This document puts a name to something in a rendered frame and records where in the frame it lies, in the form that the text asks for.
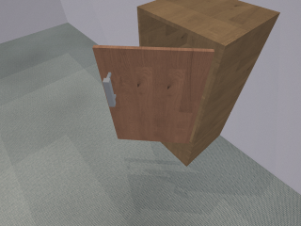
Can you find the cupboard door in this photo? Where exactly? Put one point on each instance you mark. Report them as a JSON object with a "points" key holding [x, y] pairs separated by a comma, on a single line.
{"points": [[158, 89]]}

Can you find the handle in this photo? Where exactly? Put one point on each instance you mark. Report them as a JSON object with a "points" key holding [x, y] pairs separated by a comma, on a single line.
{"points": [[107, 85]]}

